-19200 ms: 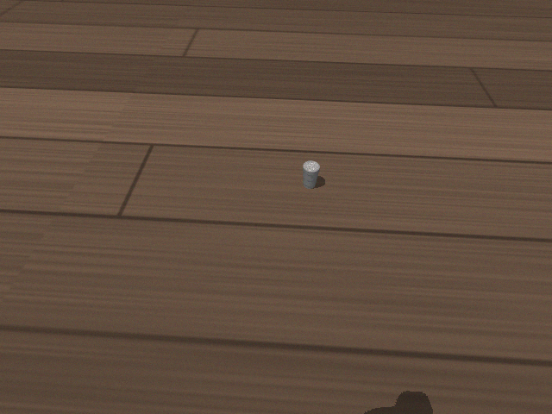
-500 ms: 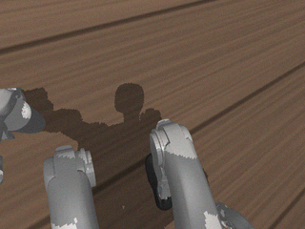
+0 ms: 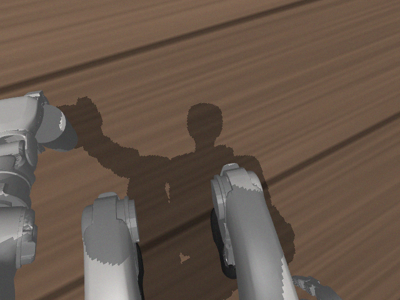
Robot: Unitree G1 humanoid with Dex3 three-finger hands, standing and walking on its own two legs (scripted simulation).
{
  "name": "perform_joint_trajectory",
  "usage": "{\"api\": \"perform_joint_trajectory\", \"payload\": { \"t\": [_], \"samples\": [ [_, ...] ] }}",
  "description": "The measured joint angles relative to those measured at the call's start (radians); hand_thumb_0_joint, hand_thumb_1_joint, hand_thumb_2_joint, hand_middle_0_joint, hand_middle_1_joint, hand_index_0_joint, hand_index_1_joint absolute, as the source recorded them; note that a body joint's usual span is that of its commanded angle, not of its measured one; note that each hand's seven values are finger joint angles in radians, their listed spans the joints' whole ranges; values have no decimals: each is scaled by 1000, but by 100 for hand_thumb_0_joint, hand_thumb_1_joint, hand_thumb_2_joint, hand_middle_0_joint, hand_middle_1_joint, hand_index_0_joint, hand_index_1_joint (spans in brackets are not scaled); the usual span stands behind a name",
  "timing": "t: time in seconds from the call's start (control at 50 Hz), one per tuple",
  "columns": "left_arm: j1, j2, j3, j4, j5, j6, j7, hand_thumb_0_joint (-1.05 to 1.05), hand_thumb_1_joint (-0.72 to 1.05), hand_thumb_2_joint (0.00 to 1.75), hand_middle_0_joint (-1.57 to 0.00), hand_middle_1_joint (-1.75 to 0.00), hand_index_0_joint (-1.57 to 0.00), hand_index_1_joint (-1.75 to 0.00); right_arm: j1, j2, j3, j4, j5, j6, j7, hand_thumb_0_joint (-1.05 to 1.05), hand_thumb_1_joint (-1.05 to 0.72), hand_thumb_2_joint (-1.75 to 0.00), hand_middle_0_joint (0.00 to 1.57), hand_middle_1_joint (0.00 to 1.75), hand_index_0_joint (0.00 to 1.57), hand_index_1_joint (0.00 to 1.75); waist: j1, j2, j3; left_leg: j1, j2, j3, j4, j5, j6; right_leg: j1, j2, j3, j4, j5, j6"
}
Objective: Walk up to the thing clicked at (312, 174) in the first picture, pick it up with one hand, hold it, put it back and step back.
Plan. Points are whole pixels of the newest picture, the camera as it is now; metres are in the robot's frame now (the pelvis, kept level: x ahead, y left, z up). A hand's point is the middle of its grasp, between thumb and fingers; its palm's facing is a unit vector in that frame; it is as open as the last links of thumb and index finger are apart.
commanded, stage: settle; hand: left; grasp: from the side
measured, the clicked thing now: (55, 132) +0.47 +0.25 -0.24
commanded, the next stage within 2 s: lift in 0.22 s
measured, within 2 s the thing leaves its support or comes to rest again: neither
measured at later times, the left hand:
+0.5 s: hand (9, 138) +0.43 +0.28 -0.11, palm faces -0.39 -0.03 -0.92, open 10.3 cm
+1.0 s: hand out of the picture +0.38 +0.28 +0.03, palm faces -0.41 -0.08 -0.91, open 10.3 cm
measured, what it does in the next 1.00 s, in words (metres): rises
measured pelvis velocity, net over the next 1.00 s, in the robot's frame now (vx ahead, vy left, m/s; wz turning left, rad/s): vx -0.01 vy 0.00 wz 0.06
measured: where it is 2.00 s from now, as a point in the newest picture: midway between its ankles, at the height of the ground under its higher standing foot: (182, 273)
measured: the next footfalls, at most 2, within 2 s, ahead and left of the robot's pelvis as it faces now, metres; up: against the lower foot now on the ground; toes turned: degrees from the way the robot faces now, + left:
none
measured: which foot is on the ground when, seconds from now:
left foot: down 0.00-1.00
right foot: down 0.00-1.00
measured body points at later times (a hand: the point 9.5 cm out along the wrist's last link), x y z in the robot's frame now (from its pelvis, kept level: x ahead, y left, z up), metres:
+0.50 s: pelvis -0.02 +0.00 +0.03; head +0.19 +0.06 +0.42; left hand +0.44 +0.28 -0.06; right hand +0.06 -0.30 -0.07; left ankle +0.05 +0.11 -0.32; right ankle +0.10 -0.16 -0.32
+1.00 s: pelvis -0.01 +0.00 +0.13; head +0.16 +0.04 +0.54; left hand +0.39 +0.28 +0.08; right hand +0.10 -0.27 +0.01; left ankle +0.05 +0.11 -0.32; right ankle +0.10 -0.16 -0.32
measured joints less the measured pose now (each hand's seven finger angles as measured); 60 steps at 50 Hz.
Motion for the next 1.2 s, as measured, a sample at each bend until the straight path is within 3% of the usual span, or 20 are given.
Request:
{"api": "perform_joint_trajectory", "payload": {
  "t": [0.08, 0.18, 0.3, 0.38, 0.42, 0.5, 0.62, 0.68, 0.8, 0.98, 1.2],
  "samples": [
    [24, -41, -35, -58, -23, -11, -79, 4, 7, 47, -85, -76, -55, -65, -6, -7, -10, -40, 26, 39, -29, 0, -95, -92, 20, 30, 20, 30, 41, 4, -3, 52, 4, 16, -58, 14, 2, 44, -4, 11, -45, 7, 5],
    [8, -43, -52, -29, -8, -66, -139, 5, 7, 46, -91, -75, -56, -64, -29, -13, -2, -84, 33, 52, -71, 0, -95, -92, 20, 30, 20, 30, 49, -28, 7, 93, 8, 20, -100, 45, -5, 79, -2, 14, -78, 34, 21],
    [6, -8, -33, -32, 43, -134, -114, 5, 7, 45, -93, -73, -57, -63, -40, -17, -9, -101, 26, 48, -119, 0, -96, -92, 20, 30, 20, 30, 32, -66, 5, 83, 0, 4, -97, 78, -19, 73, -4, 0, -77, 61, 3],
    [11, 5, -33, -49, 69, -135, -76, 5, 6, 46, -91, -72, -57, -62, -38, -12, -21, -85, 27, 51, -141, 0, -95, -92, 20, 30, 20, 30, 23, -72, -15, 69, -3, 5, -92, 86, -19, 63, -4, 2, -72, 67, 0],
    [14, 5, -35, -52, 66, -117, -64, 5, 6, 46, -90, -72, -58, -62, -36, -5, -23, -76, 30, 53, -148, 0, -95, -92, 20, 30, 20, 30, 21, -66, -29, 68, -2, 7, -94, 86, -15, 64, -4, 3, -76, 67, 0],
    [17, -6, -50, -54, 32, -60, -81, 4, 5, 48, -89, -72, -58, -63, -25, 15, -19, -64, 46, 58, -156, 0, -95, -92, 20, 30, 20, 30, 24, -43, -55, 85, 2, 15, -118, 82, -5, 83, -5, 6, -103, 63, -2],
    [44, -26, -80, -106, -39, -7, -180, 3, 4, 49, -90, -73, -57, -65, 6, 43, 0, -68, 82, 80, -162, 0, -94, -92, 20, 30, 20, 30, 40, -10, -78, 153, 12, 33, -186, 74, 12, 148, -6, 15, -168, 58, 6],
    [73, -37, -85, -157, -70, -7, -236, 3, 4, 49, -90, -75, -57, -65, 25, 50, 7, -80, 95, 93, -164, 0, -94, -92, 21, 30, 20, 30, 52, -1, -86, 189, 16, 39, -220, 73, 18, 182, -7, 18, -201, 57, 6],
    [166, -50, -79, -306, -96, -40, -311, 3, 5, 48, -90, -78, -56, -68, 41, 43, 0, -116, 107, 119, -169, 0, -94, -92, 21, 30, 21, 30, 76, 5, -85, 258, 19, 43, -284, 82, 20, 251, -11, 16, -264, 64, 5],
    [338, -76, -90, -515, -119, -36, -304, 2, 5, 50, -91, -82, -55, -68, 6, 44, -39, -129, 130, 138, -205, 1, -94, -92, 21, 30, 20, 30, 119, -17, -109, 416, 29, 49, -418, 98, 17, 402, -13, 13, -389, 81, 14],
    [459, -142, -177, -602, -182, 79, -321, -1, 4, 53, -91, -85, -54, -70, -49, 74, -31, -115, 158, 127, -254, 1, -94, -92, 21, 30, 20, 30, 149, -34, -119, 755, 56, 56, -688, 136, 1, 721, -6, 5, -636, 120, 18]
  ]
}}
